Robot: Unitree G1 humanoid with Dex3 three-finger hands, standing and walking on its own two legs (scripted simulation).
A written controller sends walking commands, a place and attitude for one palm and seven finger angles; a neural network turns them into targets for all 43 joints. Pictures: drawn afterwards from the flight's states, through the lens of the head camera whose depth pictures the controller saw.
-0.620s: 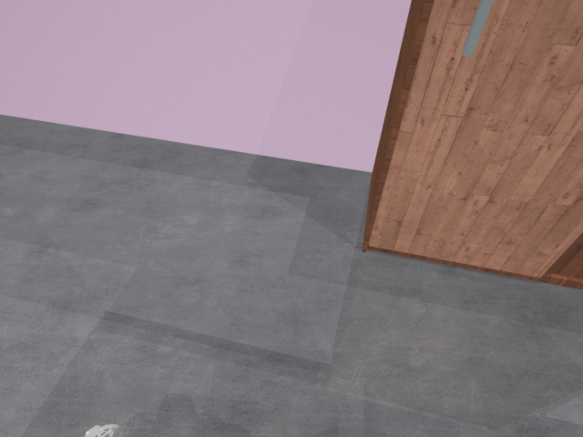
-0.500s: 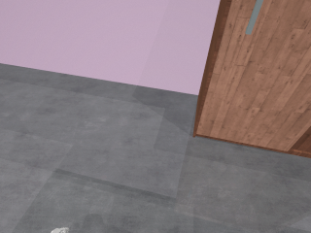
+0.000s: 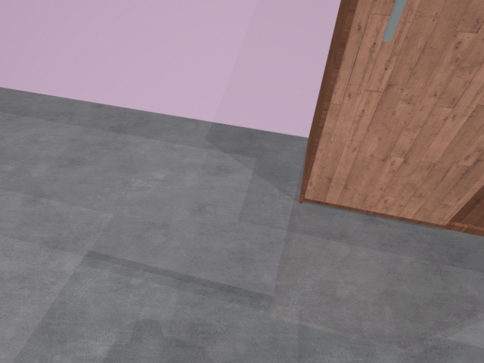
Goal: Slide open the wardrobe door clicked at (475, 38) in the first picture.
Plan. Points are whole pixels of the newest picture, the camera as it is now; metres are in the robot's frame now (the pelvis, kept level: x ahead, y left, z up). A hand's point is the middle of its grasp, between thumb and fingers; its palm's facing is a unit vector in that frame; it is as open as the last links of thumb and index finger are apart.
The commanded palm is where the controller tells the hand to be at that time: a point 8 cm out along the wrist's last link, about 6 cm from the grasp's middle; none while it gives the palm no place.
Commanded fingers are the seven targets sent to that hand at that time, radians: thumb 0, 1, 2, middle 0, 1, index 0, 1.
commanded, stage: stand and wait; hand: left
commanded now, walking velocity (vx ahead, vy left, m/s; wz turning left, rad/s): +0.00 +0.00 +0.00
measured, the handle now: (397, 4) +0.99 -0.38 +0.21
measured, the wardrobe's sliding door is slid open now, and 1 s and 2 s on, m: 0.00 0.00 0.00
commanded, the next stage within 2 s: look at it before walking up in 0.20 s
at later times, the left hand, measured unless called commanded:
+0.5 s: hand out of the picture +0.09 +0.24 -0.15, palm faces -0.04 -0.94 -0.33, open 7.3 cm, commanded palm none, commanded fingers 0.00 0.90 0.90 -0.20 -0.30 -0.20 -0.30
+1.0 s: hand out of the picture +0.10 +0.24 -0.15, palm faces -0.03 -0.94 -0.34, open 7.3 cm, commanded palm none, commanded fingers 0.00 0.90 0.90 -0.20 -0.30 -0.20 -0.30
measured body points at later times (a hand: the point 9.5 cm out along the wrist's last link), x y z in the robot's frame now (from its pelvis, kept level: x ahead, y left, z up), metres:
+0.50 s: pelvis +0.01 +0.00 +0.00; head +0.02 +0.00 +0.45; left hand +0.09 +0.29 -0.13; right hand +0.09 -0.30 -0.13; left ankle +0.01 +0.12 -0.74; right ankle +0.01 -0.13 -0.74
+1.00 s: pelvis +0.02 -0.01 +0.00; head +0.03 -0.01 +0.45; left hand +0.10 +0.29 -0.13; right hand +0.11 -0.30 -0.13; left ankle +0.01 +0.12 -0.74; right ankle +0.01 -0.13 -0.74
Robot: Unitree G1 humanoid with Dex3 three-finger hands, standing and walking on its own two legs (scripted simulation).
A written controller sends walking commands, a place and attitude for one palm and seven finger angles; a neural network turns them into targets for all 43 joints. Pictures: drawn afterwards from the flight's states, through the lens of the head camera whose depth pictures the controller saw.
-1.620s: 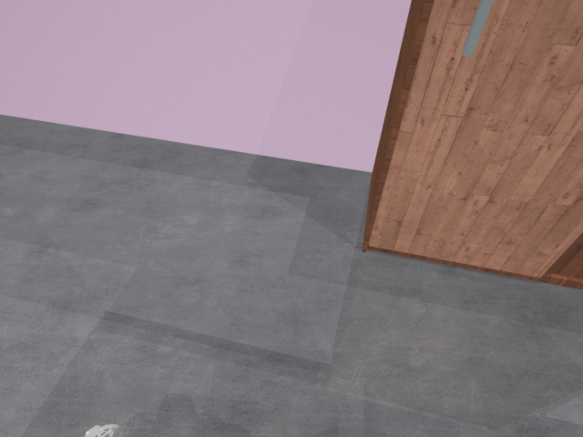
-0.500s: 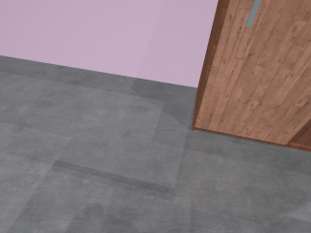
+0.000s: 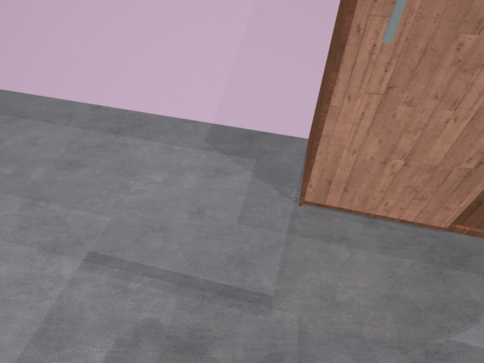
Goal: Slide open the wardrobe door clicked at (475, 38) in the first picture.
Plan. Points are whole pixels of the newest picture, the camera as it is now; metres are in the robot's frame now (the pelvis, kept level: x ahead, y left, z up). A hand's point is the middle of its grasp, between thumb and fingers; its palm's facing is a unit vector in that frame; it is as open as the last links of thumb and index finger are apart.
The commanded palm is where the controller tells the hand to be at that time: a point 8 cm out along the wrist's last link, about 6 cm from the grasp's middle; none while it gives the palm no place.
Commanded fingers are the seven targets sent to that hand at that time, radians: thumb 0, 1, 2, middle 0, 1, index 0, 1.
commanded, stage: walk to a spot facing it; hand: left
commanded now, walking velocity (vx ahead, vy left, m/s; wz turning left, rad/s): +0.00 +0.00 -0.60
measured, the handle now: (397, 6) +0.97 -0.36 +0.21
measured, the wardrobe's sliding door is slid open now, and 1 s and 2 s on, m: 0.00 0.00 0.00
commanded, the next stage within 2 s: none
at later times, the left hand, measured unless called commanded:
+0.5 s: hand out of the picture +0.04 +0.15 -0.17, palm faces -0.18 -0.95 -0.26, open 7.3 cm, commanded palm none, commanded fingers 0.00 0.90 0.90 -0.20 -0.30 -0.20 -0.30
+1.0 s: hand out of the picture +0.13 +0.21 -0.18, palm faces -0.45 -0.86 -0.23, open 7.3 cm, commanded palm none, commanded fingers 0.00 0.90 0.90 -0.20 -0.30 -0.20 -0.30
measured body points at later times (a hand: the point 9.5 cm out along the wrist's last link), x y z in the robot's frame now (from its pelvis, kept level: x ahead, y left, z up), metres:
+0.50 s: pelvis -0.04 -0.03 -0.01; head +0.00 -0.07 +0.44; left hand +0.05 +0.20 -0.15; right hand -0.01 -0.30 -0.17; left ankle -0.02 +0.13 -0.67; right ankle -0.03 -0.11 -0.75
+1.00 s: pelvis -0.04 +0.05 -0.01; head -0.01 +0.07 +0.44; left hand +0.16 +0.26 -0.16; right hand -0.09 -0.22 -0.12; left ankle +0.01 +0.14 -0.75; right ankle -0.10 -0.07 -0.67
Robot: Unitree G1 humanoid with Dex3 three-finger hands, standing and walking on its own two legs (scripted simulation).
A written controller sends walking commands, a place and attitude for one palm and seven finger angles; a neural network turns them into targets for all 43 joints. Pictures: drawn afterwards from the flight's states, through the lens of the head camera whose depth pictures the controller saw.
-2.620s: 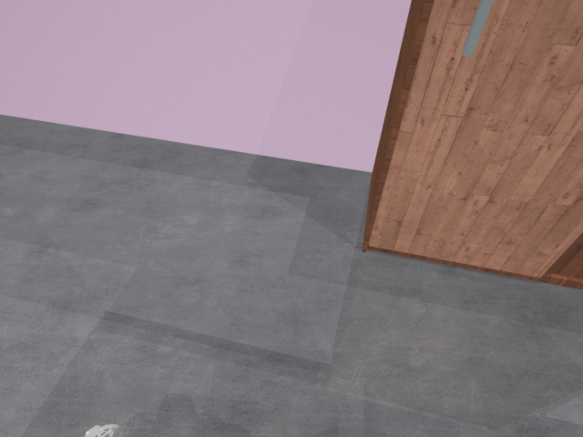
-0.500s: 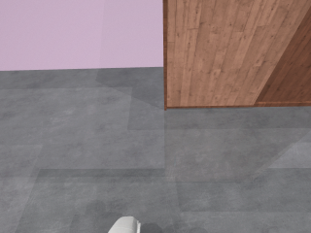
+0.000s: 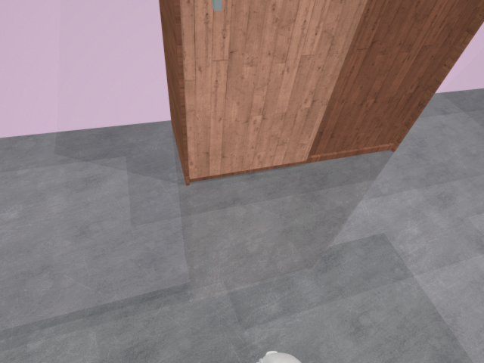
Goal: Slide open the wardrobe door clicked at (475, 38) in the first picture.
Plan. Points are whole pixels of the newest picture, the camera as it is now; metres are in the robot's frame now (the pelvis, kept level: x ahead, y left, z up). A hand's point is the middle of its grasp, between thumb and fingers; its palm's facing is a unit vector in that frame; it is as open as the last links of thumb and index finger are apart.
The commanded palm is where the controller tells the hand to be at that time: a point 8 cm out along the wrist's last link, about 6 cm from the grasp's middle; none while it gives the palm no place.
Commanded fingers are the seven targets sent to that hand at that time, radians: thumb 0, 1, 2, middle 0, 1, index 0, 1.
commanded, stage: walk to a spot facing it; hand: left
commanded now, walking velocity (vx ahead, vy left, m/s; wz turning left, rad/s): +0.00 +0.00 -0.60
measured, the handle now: out of the picture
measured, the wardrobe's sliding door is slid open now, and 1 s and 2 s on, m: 0.00 0.00 0.00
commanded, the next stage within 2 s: turn to face it in 1.28 s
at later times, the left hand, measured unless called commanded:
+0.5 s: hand (187, 354) +0.16 +0.10 -0.15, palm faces -0.29 -0.93 -0.23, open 7.3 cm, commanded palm none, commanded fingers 0.00 0.90 0.90 -0.20 -0.30 -0.20 -0.30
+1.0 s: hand (207, 257) +0.37 +0.10 -0.18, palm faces -0.47 -0.87 -0.17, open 7.3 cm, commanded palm none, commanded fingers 0.00 0.90 0.90 -0.20 -0.30 -0.20 -0.30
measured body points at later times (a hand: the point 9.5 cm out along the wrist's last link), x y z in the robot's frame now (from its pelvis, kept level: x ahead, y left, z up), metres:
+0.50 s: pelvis +0.03 -0.05 +0.00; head +0.03 -0.07 +0.45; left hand +0.18 +0.15 -0.14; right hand -0.07 -0.31 -0.16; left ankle +0.06 +0.08 -0.67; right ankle -0.05 -0.15 -0.74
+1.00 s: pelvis +0.24 -0.06 +0.00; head +0.26 -0.04 +0.45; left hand +0.40 +0.14 -0.16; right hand +0.15 -0.29 -0.13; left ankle +0.29 +0.00 -0.74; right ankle +0.15 -0.17 -0.63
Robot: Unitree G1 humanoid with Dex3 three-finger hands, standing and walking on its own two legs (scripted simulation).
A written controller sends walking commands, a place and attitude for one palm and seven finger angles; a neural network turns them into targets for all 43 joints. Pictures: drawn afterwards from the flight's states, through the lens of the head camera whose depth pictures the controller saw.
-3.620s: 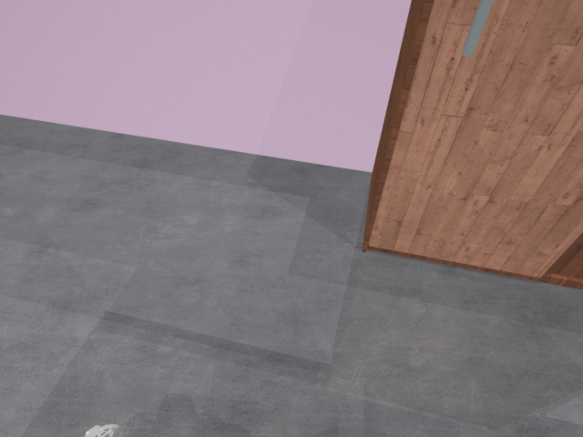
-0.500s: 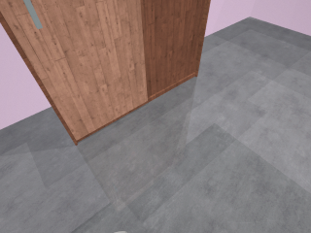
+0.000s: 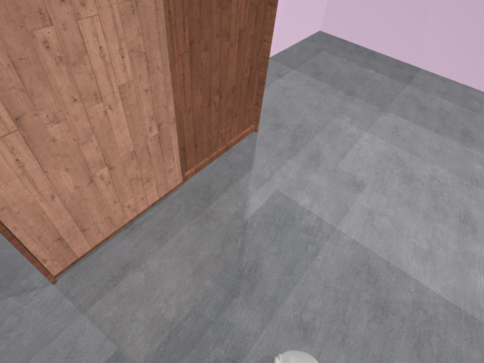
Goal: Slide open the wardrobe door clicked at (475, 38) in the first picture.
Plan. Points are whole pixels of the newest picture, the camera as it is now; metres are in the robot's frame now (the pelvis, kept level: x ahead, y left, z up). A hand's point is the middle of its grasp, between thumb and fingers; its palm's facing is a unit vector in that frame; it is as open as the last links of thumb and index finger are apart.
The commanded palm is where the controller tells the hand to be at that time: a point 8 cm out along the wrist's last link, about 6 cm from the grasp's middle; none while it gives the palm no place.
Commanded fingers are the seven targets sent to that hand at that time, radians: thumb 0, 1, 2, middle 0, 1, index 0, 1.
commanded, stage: walk to a spot facing it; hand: left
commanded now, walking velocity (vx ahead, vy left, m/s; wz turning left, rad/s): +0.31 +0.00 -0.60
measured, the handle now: out of the picture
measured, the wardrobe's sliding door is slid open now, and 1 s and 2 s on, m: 0.00 0.00 0.00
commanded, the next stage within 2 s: turn to face it in 0.28 s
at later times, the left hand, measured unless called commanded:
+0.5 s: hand (216, 263) +0.37 +0.08 -0.18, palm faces -0.24 -0.95 -0.19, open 7.3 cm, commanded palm none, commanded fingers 0.00 0.90 0.90 -0.20 -0.30 -0.20 -0.30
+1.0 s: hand (174, 261) +0.36 +0.17 -0.19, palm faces +0.06 -0.98 -0.20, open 7.3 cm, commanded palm none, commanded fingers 0.00 0.90 0.90 -0.20 -0.30 -0.20 -0.30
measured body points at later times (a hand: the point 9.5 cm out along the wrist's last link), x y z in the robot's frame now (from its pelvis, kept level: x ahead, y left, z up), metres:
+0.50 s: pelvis +0.21 -0.07 -0.02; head +0.24 -0.08 +0.43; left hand +0.38 +0.13 -0.16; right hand +0.11 -0.28 -0.18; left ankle +0.13 +0.09 -0.63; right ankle +0.26 -0.16 -0.74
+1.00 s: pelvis +0.31 -0.03 +0.00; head +0.36 +0.01 +0.44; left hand +0.36 +0.23 -0.17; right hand +0.36 -0.27 -0.14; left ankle +0.34 +0.04 -0.74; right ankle +0.27 -0.20 -0.65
